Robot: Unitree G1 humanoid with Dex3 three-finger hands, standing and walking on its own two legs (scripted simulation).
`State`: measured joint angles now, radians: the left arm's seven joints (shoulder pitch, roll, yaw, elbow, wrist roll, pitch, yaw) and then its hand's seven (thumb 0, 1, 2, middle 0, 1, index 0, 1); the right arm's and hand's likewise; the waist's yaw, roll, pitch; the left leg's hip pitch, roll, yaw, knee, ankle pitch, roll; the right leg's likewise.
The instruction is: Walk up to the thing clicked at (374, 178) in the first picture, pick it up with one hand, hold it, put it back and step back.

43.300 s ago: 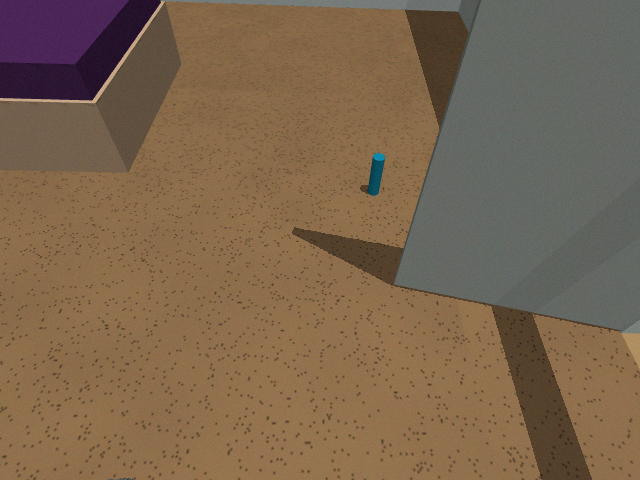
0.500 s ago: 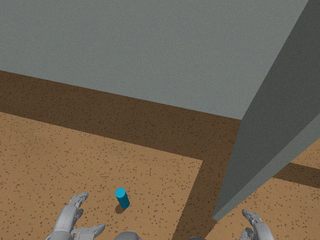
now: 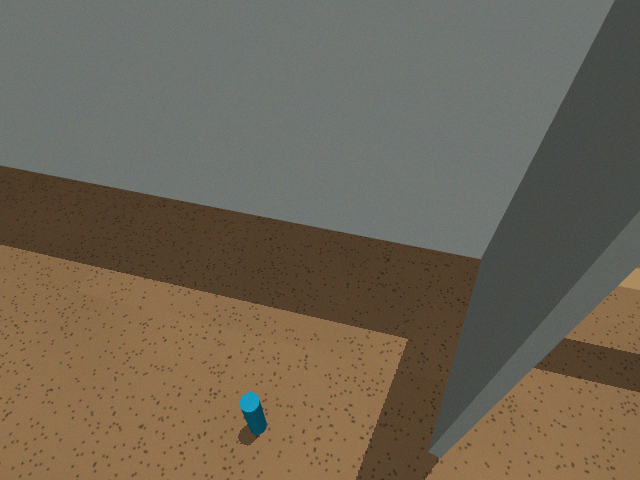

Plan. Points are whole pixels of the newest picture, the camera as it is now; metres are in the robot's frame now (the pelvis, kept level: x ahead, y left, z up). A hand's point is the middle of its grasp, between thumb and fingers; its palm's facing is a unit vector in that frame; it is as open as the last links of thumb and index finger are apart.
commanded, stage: stand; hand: left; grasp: from the side
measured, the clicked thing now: (254, 414) +0.39 +0.21 -0.67
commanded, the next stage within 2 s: step back in 1.66 s
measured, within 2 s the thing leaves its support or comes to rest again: neither
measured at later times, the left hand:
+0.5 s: hand out of the picture +0.05 +0.25 -0.15, palm faces -0.02 -0.94 -0.34, open 7.4 cm
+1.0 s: hand out of the picture +0.09 +0.24 -0.15, palm faces -0.03 -0.94 -0.34, open 7.4 cm
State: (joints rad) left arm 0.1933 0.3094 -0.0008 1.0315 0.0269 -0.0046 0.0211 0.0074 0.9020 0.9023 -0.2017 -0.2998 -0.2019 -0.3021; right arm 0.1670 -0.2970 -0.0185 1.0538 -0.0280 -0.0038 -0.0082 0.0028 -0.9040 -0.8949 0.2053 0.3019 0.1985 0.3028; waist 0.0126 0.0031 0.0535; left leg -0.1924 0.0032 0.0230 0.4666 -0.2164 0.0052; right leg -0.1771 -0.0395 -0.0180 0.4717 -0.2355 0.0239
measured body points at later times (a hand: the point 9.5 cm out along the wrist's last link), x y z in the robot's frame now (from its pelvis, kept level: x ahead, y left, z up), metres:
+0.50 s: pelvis +0.00 +0.00 +0.01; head +0.00 +0.00 +0.46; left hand +0.05 +0.29 -0.13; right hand +0.06 -0.30 -0.13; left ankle +0.03 +0.12 -0.74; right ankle +0.02 -0.13 -0.74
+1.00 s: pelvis +0.02 +0.00 +0.01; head +0.03 +0.00 +0.46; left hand +0.10 +0.29 -0.13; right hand +0.08 -0.30 -0.13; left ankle +0.03 +0.12 -0.74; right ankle +0.02 -0.13 -0.74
